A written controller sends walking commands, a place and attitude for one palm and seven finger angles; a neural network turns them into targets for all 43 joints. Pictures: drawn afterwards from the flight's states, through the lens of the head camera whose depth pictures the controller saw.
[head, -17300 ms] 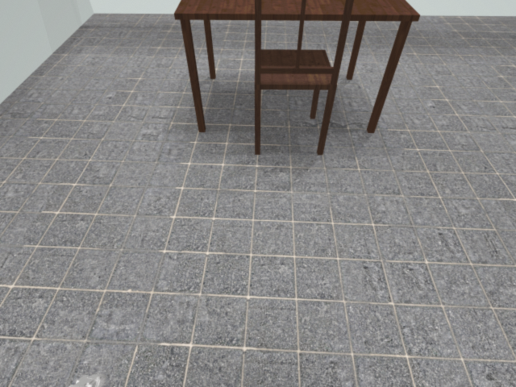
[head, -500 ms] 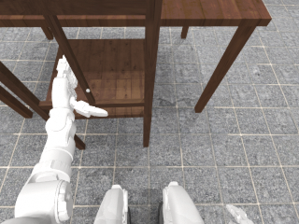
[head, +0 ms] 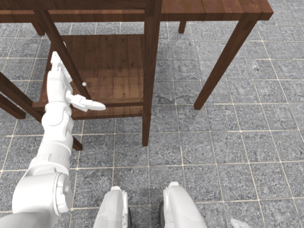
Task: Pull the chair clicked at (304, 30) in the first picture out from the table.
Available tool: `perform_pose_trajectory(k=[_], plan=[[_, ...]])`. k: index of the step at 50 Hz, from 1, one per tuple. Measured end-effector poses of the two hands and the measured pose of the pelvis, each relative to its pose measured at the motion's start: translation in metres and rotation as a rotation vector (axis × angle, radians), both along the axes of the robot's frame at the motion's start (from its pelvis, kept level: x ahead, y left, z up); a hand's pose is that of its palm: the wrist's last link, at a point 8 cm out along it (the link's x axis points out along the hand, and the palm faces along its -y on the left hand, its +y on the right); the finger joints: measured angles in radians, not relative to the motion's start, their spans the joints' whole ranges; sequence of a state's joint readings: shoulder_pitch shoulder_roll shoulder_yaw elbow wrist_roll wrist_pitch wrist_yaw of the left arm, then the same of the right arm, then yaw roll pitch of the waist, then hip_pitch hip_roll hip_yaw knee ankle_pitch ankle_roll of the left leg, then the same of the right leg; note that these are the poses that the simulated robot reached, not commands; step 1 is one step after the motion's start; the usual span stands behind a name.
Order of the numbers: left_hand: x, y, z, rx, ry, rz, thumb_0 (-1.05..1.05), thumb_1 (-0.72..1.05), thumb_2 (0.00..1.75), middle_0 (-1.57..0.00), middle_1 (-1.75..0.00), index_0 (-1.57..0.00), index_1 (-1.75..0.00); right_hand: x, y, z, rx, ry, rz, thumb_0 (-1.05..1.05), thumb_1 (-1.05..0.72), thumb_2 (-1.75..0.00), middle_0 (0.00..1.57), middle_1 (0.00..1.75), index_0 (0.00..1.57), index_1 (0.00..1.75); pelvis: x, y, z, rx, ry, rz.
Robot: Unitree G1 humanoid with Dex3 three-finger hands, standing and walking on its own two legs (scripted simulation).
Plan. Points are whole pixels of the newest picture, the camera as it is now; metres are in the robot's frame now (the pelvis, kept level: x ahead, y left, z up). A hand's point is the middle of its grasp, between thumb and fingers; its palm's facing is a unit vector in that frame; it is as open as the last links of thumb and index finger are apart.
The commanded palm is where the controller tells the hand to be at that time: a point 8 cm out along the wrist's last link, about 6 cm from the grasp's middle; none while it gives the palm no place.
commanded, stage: hook a spindle and tug to test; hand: left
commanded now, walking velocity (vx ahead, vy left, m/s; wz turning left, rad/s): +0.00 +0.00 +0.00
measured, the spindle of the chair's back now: (71, 69) +0.50 +0.18 +0.07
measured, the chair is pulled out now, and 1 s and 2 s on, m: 0.00 0.00 0.03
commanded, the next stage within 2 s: step backward, pulling the chair out in 1.60 s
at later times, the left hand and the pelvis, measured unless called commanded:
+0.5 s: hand (87, 84) +0.47 +0.15 +0.04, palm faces +0.06 -1.00 -0.03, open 15.0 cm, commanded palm +0.44 +0.20 +0.04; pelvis +0.00 +0.00 +0.00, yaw +0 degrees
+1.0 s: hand (86, 83) +0.48 +0.15 +0.04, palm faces +0.06 -1.00 -0.03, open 5.4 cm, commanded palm +0.44 +0.19 +0.04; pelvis +0.01 +0.00 +0.00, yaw +1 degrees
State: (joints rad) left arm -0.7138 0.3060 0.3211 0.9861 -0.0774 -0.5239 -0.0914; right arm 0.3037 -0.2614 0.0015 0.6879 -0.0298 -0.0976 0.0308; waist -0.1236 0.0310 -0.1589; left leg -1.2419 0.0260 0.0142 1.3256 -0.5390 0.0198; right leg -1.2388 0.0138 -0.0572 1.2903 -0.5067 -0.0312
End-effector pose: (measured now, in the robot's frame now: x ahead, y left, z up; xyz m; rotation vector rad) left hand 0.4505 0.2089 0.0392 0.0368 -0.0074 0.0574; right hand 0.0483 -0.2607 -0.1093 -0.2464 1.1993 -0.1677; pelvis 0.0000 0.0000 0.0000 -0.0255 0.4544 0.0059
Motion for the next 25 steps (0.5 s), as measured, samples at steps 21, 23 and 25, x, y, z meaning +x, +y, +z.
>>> perform_pose_trajectory(k=[21, 23, 25], plan=[[-0.003, -0.009, 0.001, 0.001, 0.006, -0.009, -0.01, -0.5, 0.3, -0.2, -0.51, -0.2, -0.52, 0.02, 0.0, 0.001, 0.011, -0.026, 0.014, 0.01, -0.91, -0.9, 0.2, 0.3, 0.2, 0.3, 0.005, -0.002, 0.003, 0.003, -0.006, 0.003], [-0.003, -0.009, 0.002, -0.005, 0.007, 0.0, -0.01, -0.49, 0.3, -0.23, -0.61, -0.22, -0.62, 0.02, 0.0, 0.001, 0.012, -0.027, 0.016, 0.01, -0.91, -0.9, 0.2, 0.3, 0.2, 0.3, 0.005, -0.003, 0.003, 0.004, -0.006, 0.004], [-0.003, -0.009, 0.002, -0.004, 0.006, 0.005, -0.01, -0.47, 0.31, -0.26, -0.71, -0.25, -0.72, 0.021, -0.001, 0.001, 0.012, -0.029, 0.017, 0.01, -0.91, -0.9, 0.2, 0.3, 0.2, 0.3, 0.005, -0.003, 0.004, 0.004, -0.006, 0.004]])
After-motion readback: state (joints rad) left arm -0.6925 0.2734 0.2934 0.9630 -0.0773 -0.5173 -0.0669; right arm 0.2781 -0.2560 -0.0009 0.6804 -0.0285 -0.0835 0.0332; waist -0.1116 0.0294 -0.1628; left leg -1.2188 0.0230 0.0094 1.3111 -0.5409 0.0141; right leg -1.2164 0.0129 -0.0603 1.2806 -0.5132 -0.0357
